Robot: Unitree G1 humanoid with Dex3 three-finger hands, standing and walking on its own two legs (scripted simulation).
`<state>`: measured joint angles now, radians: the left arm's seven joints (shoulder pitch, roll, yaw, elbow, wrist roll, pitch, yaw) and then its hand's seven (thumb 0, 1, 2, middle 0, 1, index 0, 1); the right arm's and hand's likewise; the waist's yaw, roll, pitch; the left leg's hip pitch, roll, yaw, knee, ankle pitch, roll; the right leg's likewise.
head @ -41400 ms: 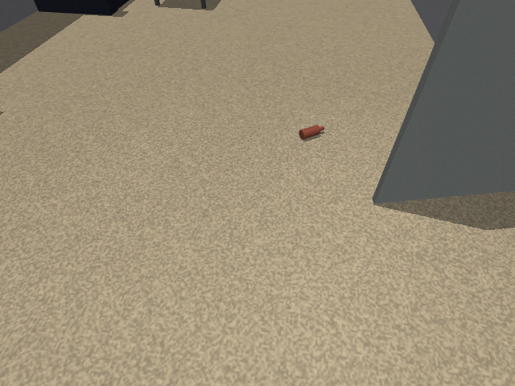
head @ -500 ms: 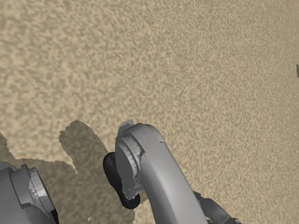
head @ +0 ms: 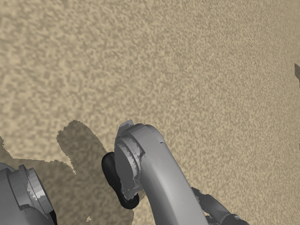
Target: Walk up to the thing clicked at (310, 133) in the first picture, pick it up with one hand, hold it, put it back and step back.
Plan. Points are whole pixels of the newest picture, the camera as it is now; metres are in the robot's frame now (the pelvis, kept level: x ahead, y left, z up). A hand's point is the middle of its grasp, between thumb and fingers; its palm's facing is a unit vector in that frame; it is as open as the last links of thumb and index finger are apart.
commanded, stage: close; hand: left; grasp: from above
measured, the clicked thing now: out of the picture +0.46 +0.39 -0.28
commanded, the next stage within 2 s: settle in 1.46 s
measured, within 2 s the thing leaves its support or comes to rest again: leaves its support in 1.90 s
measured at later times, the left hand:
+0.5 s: hand out of the picture +0.45 +0.36 -0.25, palm faces -0.45 -0.16 -0.88, open 11.2 cm
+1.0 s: hand out of the picture +0.45 +0.36 -0.26, palm faces -0.44 -0.16 -0.88, open 9.1 cm
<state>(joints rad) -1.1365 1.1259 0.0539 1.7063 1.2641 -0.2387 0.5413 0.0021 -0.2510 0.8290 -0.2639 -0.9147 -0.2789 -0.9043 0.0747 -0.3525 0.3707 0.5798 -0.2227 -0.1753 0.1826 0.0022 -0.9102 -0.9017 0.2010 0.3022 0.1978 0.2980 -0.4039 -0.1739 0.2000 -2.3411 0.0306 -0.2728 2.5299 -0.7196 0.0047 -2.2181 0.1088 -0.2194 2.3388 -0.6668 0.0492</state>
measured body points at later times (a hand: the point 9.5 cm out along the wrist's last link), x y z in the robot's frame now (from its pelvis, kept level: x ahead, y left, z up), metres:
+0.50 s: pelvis +0.00 +0.00 +0.00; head +0.28 +0.15 +0.31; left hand +0.47 +0.36 -0.20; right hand +0.07 -0.25 -0.05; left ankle +0.06 +0.13 -0.28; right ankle +0.11 -0.11 -0.28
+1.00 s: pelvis +0.00 +0.00 +0.00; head +0.29 +0.15 +0.31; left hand +0.47 +0.36 -0.21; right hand +0.07 -0.25 -0.05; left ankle +0.06 +0.13 -0.28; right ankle +0.11 -0.11 -0.28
